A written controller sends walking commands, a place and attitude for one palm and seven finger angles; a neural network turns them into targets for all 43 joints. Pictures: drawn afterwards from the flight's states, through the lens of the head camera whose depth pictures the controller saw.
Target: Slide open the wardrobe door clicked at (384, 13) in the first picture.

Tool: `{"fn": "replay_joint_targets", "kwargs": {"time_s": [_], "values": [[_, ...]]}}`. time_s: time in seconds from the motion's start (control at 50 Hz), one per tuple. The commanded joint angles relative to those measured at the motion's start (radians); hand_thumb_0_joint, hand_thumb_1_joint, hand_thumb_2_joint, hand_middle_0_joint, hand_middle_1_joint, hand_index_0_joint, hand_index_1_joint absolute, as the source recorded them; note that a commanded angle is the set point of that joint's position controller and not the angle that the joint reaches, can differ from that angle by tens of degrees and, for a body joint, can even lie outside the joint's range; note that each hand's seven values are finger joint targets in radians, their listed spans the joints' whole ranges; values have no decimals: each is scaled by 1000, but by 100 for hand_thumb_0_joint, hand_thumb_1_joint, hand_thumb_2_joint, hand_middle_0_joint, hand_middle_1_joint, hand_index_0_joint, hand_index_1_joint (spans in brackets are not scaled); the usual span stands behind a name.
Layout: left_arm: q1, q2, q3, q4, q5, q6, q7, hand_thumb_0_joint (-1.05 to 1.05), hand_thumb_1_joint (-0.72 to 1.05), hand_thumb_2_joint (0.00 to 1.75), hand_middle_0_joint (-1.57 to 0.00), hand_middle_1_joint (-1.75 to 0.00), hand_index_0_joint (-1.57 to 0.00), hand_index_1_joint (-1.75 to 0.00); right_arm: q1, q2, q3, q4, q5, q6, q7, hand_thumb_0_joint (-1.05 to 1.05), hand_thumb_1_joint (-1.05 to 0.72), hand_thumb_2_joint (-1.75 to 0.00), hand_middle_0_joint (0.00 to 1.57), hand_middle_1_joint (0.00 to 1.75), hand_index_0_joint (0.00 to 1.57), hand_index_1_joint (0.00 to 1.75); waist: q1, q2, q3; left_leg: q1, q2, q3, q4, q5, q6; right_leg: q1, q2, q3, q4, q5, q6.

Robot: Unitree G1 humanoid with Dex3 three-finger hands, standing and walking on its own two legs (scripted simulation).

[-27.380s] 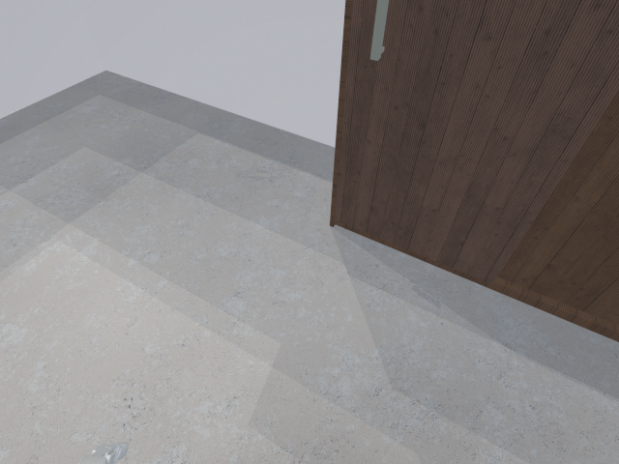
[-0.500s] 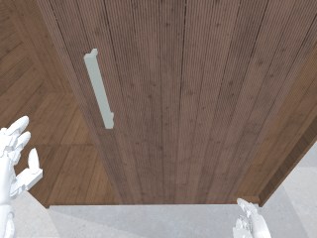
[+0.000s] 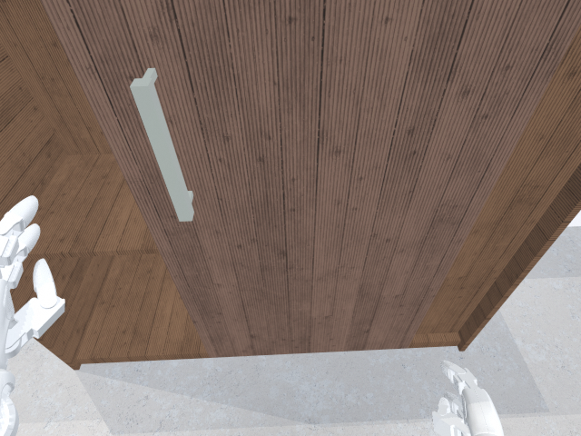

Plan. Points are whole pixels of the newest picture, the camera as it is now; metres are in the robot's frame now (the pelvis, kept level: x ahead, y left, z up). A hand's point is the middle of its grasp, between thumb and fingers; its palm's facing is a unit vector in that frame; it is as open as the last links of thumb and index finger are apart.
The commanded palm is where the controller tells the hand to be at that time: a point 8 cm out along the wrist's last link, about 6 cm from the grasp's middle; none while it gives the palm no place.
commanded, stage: step back with the hand held close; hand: left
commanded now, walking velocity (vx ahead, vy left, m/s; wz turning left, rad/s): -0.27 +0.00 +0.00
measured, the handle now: (170, 152) +0.47 +0.24 +0.15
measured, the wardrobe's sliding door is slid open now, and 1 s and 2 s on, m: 0.46 0.46 0.46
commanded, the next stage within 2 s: stop stepping back and stand still in 0.88 s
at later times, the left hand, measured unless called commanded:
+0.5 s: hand out of the picture +0.11 +0.33 +0.15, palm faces +0.45 -0.75 -0.48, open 7.4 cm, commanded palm +0.04 +0.36 +0.17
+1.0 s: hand out of the picture +0.02 +0.35 +0.17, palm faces +0.40 -0.81 -0.43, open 7.4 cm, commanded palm -0.02 +0.39 +0.17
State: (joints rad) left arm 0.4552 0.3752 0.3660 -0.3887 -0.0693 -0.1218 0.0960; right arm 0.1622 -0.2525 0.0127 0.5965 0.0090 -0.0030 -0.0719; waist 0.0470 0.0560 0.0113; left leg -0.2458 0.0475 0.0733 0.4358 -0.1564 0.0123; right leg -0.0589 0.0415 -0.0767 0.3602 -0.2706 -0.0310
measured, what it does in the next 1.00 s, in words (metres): walks backwards: right foot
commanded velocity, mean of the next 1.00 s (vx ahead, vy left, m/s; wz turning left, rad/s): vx -0.30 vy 0.00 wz -0.04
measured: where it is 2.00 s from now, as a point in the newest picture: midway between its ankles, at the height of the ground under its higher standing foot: outside the picture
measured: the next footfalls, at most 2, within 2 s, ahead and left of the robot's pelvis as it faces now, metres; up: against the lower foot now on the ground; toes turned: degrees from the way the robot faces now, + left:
right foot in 0.94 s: -0.20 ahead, -0.04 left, +0.00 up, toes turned -2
left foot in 1.10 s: -0.06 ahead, +0.17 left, +0.00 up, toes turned -2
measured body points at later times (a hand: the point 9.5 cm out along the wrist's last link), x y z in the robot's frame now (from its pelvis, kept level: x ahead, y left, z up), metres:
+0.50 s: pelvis -0.08 +0.05 -0.01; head -0.05 +0.06 +0.44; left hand +0.08 +0.37 +0.18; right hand +0.12 -0.17 -0.09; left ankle +0.05 +0.12 -0.74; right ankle -0.09 -0.07 -0.74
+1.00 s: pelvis -0.17 +0.09 -0.02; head -0.15 +0.13 +0.43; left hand -0.01 +0.39 +0.19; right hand +0.04 -0.13 -0.08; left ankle -0.01 +0.13 -0.72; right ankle -0.24 -0.04 -0.74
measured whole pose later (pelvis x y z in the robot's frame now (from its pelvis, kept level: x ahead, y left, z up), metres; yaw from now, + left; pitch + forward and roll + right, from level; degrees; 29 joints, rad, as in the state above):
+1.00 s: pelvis -0.17 +0.09 -0.02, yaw -2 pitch +1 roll -5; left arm 0.55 0.46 0.43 -0.62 -0.07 -0.27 0.12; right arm 0.14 -0.21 -0.01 0.61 -0.01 -0.09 -0.03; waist 0.08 -0.01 0.01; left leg -0.62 0.00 0.07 0.73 -0.30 -0.04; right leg -0.13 0.07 -0.02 0.49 -0.36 -0.02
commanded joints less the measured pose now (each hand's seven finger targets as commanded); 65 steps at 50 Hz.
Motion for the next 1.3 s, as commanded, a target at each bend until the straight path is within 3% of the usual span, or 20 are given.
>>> {"fn": "replay_joint_targets", "kwargs": {"time_s": [0.0,0.14,0.34,0.52,0.58,0.64,0.7,0.78,0.86,0.92,0.94,0.96,1.0,1.04,1.06,1.08,1.12,1.16,1.22,1.28], "values": [[15,226,143,-267,-5,-66,22,0,90,90,-20,-30,-20,-30,-101,-99,-49,-199,3,-23,-18,0,-90,-90,20,30,20,30,-11,-12,-191,224,11,-30,40,350,56,-148,-118,80,-8,538,113],[76,255,187,-295,-19,-76,38,0,90,90,-20,-30,-20,-30,-84,-100,-54,-233,7,-8,-24,0,-90,-90,20,30,20,30,-17,-29,-169,134,42,-80,-4,267,47,-167,-89,87,12,315,70],[15,226,186,-283,26,-127,47,0,90,90,-20,-30,-20,-30,-72,-132,-63,-227,0,-80,-32,0,-90,-90,20,30,20,30,-11,160,-83,-353,141,-274,-316,-561,88,81,22,51,224,-21,31],[27,229,158,-335,-5,-161,54,0,90,90,-20,-30,-20,-30,-20,-95,-71,-156,-4,-128,-16,0,-90,-90,20,30,20,30,-44,-132,-184,193,4,-112,84,-138,3,-399,-121,226,-112,-120,-36],[-50,230,135,-306,11,-159,67,0,90,90,-20,-30,-20,-30,-22,-97,-71,-126,-9,-132,-23,0,-90,-90,20,30,20,30,-61,-119,-117,241,-12,-115,207,-111,0,-538,-187,274,-150,-114,-59],[-125,236,122,-286,18,-156,66,0,90,90,-20,-30,-20,-30,-51,-107,-57,-129,-12,-137,-39,0,-90,-90,20,30,20,30,-59,40,-39,124,50,-209,-38,-107,14,-451,-51,152,-11,-44,14],[-164,261,181,-257,39,-182,55,0,90,90,-20,-30,-20,-30,-102,-142,-65,-159,-17,-145,-45,0,-90,-90,20,30,20,30,-24,259,-35,-365,244,-466,-455,-732,86,-13,102,91,400,-108,39],[-68,246,188,-302,20,-179,29,0,90,90,-20,-30,-20,-30,-76,-98,-82,-169,-28,-138,1,0,-90,-90,20,30,20,30,12,150,-156,-310,201,-270,-421,-494,15,28,112,26,524,-213,-3],[74,241,174,-406,-23,-171,32,0,90,90,-20,-30,-20,-30,-68,-69,-76,-166,-19,-144,30,0,-90,-90,20,30,20,30,9,147,-267,38,113,-96,-235,-188,-76,-124,47,-8,92,-242,-26],[14,269,173,-421,-16,-189,49,0,90,90,-20,-30,-20,-30,-39,-59,-73,-103,-11,-127,25,0,-90,-90,20,30,20,30,-26,-257,-153,128,-29,-98,491,-187,-79,-517,-378,409,-272,-53,-155],[-51,313,210,-422,-8,-199,53,0,90,90,-20,-30,-20,-30,-68,-54,-63,-113,-24,-135,20,0,-90,-90,20,30,20,30,-19,-260,-89,-20,-51,-95,655,-295,-78,-479,-441,396,-222,123,-212],[-60,295,213,-326,-10,-194,59,0,90,90,-20,-30,-20,-30,-59,-46,-45,-114,-42,-137,23,0,-90,-90,20,30,20,30,-23,-185,-100,-103,-15,-124,678,-300,-75,-373,-430,279,-104,367,-201],[-177,234,124,-270,9,-139,26,0,90,90,-20,-30,-20,-30,-69,-67,-64,-118,5,-138,3,0,-90,-90,20,30,20,30,-67,-280,-56,-49,-9,-120,462,-208,-32,-354,-281,206,2,272,-103],[-167,222,123,-173,11,-102,34,0,90,90,-20,-30,-20,-30,-33,-90,-52,-79,5,-134,-27,0,-90,-90,20,30,20,30,-77,40,-11,70,-24,-103,74,-42,-9,-356,-155,105,197,152,-24],[-207,219,118,-214,8,-104,37,0,90,90,-20,-30,-20,-30,-46,-124,-54,-93,4,-154,-30,0,-90,-90,20,30,20,30,-64,312,-19,59,115,-299,-106,42,33,-367,-42,61,380,-58,23],[-264,235,117,-273,9,-120,45,0,90,90,-20,-30,-20,-30,-39,-104,-48,-104,-7,-179,-25,0,-90,-90,20,30,20,30,-55,422,-31,31,224,-505,-230,-56,69,-379,12,103,498,-311,26],[-242,252,138,-287,18,-144,51,0,90,90,-20,-30,-20,-30,-29,-78,-36,-93,-8,-214,-14,0,-90,-90,20,30,20,30,-47,146,-56,-52,245,-561,-351,-531,60,-299,20,161,553,-253,20],[-93,253,154,-428,9,-125,49,0,90,90,-20,-30,-20,-30,-32,-86,-54,-127,-20,-217,10,0,-90,-90,20,30,20,30,-35,96,-116,-97,213,-523,-427,-616,-47,-208,48,112,539,-188,15],[123,234,172,-503,21,-128,50,0,90,90,-20,-30,-20,-30,-51,-74,-56,-142,-25,-213,32,0,-90,-90,20,30,20,30,-12,228,-175,-166,130,-272,-413,-546,-77,-43,73,16,449,-141,6],[200,249,192,-472,25,-111,62,0,90,90,-20,-30,-20,-30,-25,-66,-60,-136,-39,-183,28,0,-90,-90,20,30,20,30,-18,248,-162,-194,80,-176,-363,-476,-79,77,90,-57,208,-229,-18]]}}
